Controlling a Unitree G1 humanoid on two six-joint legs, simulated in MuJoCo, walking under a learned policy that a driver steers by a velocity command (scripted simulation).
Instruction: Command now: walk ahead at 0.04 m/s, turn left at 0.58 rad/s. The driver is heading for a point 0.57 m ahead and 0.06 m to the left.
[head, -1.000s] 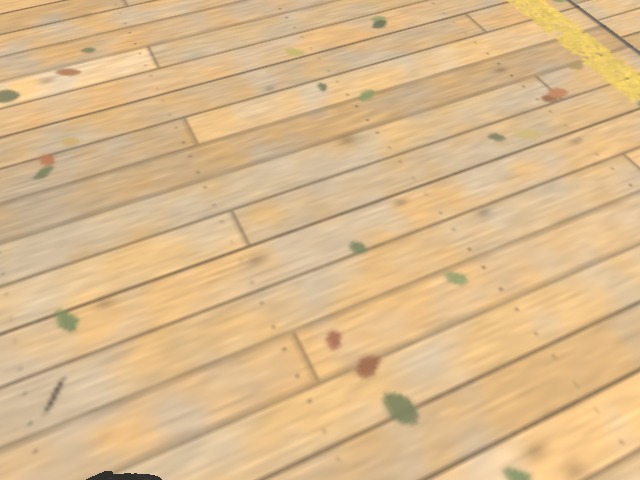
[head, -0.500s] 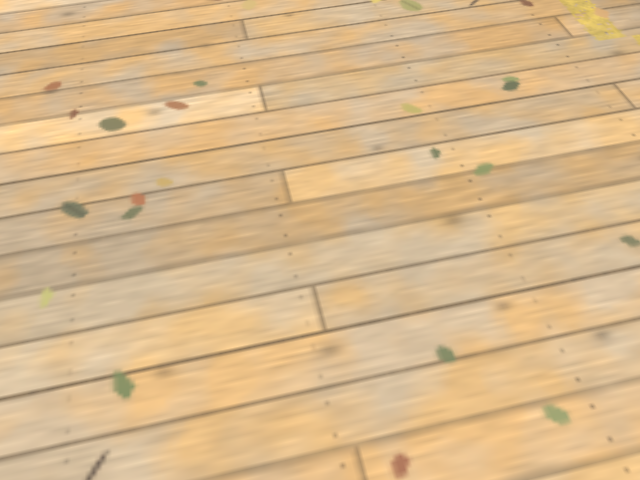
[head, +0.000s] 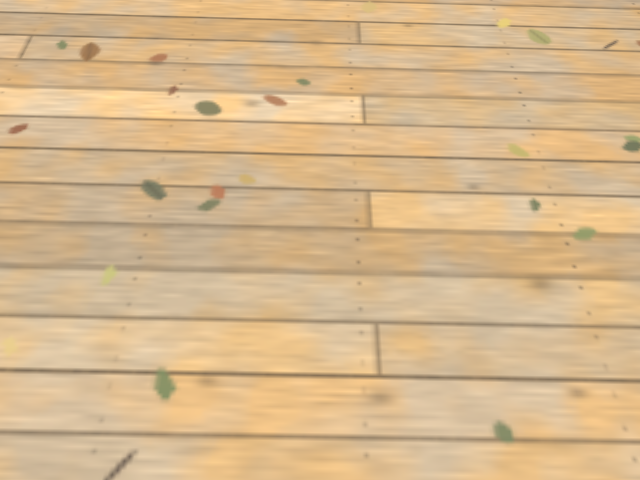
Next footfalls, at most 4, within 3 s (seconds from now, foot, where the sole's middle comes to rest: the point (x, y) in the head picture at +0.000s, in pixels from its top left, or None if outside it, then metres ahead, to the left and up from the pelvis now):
0.16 right None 0.07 -0.13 -0.77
0.64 left None -0.02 0.06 -0.77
1.06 right None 0.06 -0.11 -0.77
1.36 left None -0.03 0.09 -0.77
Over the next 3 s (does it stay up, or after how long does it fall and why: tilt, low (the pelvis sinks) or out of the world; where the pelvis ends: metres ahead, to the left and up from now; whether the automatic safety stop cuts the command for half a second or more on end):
stays up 0.58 -0.11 0.00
